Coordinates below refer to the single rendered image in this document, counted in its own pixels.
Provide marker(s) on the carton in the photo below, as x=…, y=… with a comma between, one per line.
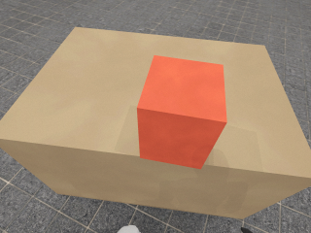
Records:
x=181, y=112

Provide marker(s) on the pedestal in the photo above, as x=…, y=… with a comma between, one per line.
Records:
x=75, y=127

